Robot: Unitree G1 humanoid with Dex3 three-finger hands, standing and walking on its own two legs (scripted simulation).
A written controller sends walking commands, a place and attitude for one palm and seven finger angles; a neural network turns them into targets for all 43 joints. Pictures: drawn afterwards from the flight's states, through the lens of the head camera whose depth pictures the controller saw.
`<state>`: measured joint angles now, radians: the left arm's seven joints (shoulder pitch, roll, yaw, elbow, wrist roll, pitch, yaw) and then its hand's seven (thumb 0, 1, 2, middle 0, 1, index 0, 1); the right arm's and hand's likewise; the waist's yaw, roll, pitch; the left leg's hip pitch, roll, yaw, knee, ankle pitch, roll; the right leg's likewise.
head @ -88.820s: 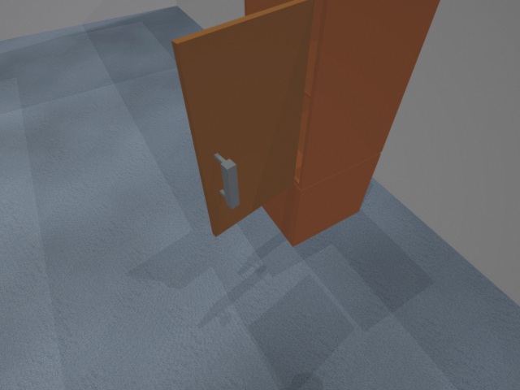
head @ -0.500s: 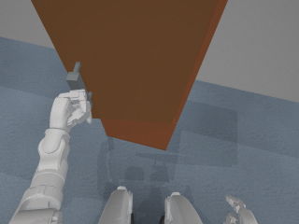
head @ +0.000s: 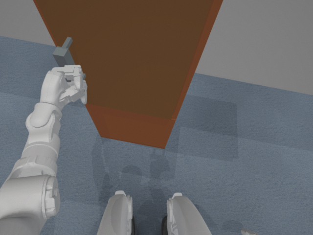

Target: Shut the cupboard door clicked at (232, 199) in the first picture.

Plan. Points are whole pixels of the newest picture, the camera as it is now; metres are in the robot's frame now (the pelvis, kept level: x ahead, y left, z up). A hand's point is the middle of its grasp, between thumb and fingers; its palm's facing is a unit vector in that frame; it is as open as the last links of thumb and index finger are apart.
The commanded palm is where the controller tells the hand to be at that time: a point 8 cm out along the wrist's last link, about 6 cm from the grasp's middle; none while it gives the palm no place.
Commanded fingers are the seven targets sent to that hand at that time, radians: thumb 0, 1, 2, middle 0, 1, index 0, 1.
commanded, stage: push the door shut along its arc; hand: left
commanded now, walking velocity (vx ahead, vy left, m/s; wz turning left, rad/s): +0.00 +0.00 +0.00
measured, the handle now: (73, 66) +0.54 +0.21 +0.04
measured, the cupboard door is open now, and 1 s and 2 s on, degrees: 0 0 0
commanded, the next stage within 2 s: pull the fist back off the door in 0.22 s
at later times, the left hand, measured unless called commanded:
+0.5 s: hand (85, 86) +0.47 +0.17 +0.05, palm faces +0.09 -1.00 +0.01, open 3.4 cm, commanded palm +0.48 +0.18 +0.04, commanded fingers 0.00 0.90 0.90 -1.30 -1.50 -1.30 -1.50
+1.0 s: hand (98, 97) +0.44 +0.14 +0.04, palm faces +0.04 -1.00 -0.04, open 3.1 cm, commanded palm +0.40 +0.18 +0.04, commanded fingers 0.00 0.90 0.90 -1.30 -1.50 -1.30 -1.50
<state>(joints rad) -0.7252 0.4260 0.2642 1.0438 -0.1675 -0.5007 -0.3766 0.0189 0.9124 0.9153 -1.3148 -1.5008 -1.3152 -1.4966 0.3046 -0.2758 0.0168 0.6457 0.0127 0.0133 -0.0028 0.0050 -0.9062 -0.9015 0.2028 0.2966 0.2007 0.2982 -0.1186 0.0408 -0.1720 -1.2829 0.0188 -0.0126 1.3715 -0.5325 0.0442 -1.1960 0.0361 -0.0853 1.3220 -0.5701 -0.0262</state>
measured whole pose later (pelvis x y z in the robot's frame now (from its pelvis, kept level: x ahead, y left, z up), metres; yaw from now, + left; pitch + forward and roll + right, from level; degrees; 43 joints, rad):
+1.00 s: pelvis +0.00 +0.00 +0.01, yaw -1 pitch +25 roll -2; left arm -0.55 0.27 0.27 0.86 -0.11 -0.53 -0.06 0.02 0.90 0.90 -1.31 -1.50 -1.30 -1.50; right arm 0.35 -0.25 0.00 0.62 -0.02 0.03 0.04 0.01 -0.91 -0.90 0.20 0.30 0.20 0.30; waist -0.12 0.05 -0.17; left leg -1.23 0.02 0.02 1.31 -0.52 0.04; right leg -1.18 0.05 -0.04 1.29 -0.54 -0.03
